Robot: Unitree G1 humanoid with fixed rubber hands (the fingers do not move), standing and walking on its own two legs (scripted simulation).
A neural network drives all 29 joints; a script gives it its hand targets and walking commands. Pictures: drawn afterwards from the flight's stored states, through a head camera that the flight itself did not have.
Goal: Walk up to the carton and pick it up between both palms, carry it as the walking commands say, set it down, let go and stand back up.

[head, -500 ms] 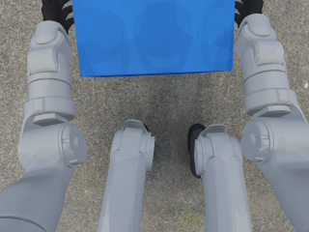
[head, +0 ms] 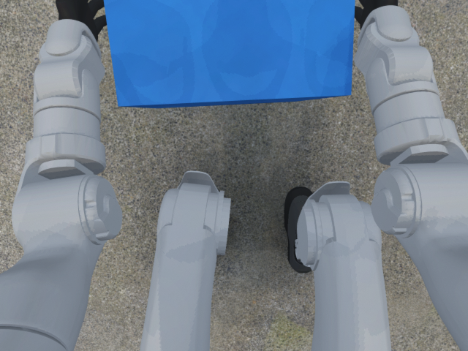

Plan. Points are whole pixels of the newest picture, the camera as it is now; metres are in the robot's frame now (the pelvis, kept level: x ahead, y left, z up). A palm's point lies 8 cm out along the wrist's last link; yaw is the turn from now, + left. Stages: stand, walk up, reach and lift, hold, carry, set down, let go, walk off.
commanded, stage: set down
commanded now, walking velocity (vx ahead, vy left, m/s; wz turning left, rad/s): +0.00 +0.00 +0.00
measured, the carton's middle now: (226, 9) +0.57 +0.09 -0.24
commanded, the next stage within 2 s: none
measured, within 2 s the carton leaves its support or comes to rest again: rests again in 0.92 s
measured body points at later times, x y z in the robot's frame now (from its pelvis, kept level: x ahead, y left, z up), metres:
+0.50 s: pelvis -0.01 +0.00 -0.01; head +0.35 +0.03 +0.27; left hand +0.51 +0.28 -0.16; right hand +0.56 -0.11 -0.16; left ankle +0.10 +0.12 -0.35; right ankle +0.11 -0.12 -0.35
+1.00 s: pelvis -0.01 +0.00 -0.01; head +0.35 +0.03 +0.26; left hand +0.51 +0.27 -0.18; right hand +0.56 -0.12 -0.16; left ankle +0.10 +0.11 -0.35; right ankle +0.11 -0.12 -0.35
